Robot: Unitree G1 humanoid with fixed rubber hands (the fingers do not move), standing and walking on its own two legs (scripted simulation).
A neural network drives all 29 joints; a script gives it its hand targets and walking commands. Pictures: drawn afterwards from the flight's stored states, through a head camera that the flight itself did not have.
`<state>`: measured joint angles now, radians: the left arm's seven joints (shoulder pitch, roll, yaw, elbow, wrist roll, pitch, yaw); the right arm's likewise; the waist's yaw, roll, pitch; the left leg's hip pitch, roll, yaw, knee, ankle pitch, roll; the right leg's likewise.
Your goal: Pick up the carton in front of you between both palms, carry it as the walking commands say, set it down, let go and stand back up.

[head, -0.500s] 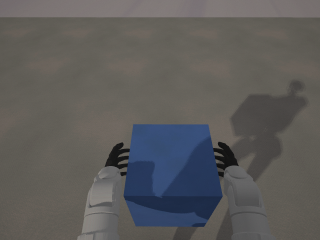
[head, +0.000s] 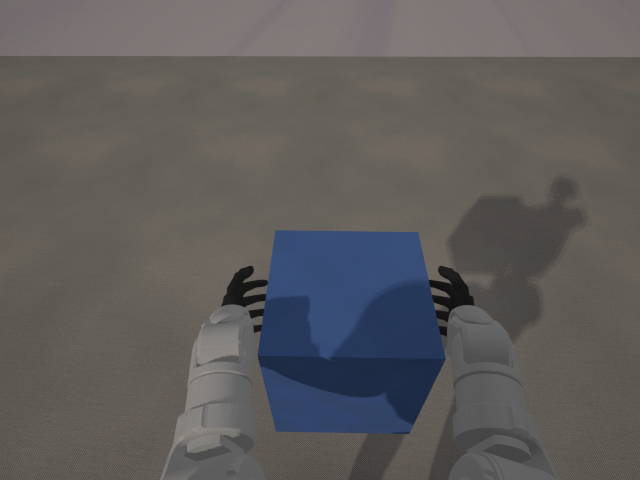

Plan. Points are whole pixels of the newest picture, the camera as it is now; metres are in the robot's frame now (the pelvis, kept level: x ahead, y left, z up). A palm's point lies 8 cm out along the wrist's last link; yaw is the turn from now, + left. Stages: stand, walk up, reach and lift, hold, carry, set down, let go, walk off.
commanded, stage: set down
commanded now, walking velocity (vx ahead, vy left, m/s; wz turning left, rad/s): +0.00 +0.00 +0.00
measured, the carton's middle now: (344, 335) +0.34 +0.00 -0.03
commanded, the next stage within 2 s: none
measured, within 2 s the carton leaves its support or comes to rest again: neither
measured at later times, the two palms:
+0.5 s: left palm (260, 357) +0.38 +0.15 -0.16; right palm (423, 354) +0.39 -0.15 -0.16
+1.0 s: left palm (268, 366) +0.44 +0.15 -0.30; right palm (406, 364) +0.44 -0.15 -0.29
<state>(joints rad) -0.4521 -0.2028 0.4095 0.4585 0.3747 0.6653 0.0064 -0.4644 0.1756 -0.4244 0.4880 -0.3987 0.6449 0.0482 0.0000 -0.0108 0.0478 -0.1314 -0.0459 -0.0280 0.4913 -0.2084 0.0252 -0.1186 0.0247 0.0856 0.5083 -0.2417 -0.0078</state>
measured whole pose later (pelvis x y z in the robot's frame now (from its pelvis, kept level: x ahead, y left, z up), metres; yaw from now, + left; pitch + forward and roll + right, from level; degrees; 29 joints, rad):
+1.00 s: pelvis -0.03 -0.01 -0.20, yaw +0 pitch +45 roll -1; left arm -0.94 -0.03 0.46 0.63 0.22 0.26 0.05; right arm -0.94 0.04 -0.46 0.64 -0.21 0.25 -0.05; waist 0.00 -0.01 -0.14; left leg -1.81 -0.10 -0.08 1.49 -0.46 -0.03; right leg -1.79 0.11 0.07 1.50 -0.50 0.03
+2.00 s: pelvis -0.04 -0.01 -0.38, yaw +0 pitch +41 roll +0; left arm -1.44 0.24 0.30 0.91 0.00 0.25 0.11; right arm -1.47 -0.23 -0.26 0.93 0.01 0.24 -0.15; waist 0.03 -0.01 0.31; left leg -2.23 -0.10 -0.02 2.16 -0.64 -0.04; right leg -2.21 0.15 0.03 2.18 -0.67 0.04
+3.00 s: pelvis -0.05 -0.01 -0.40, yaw -1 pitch +33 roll +0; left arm -1.54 0.32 0.32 1.09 0.02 0.12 0.02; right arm -1.56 -0.31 -0.27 1.10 -0.02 0.13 -0.05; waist 0.03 -0.01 0.52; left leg -2.17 -0.06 0.00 2.26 -0.66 -0.02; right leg -2.16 0.11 0.01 2.28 -0.70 0.02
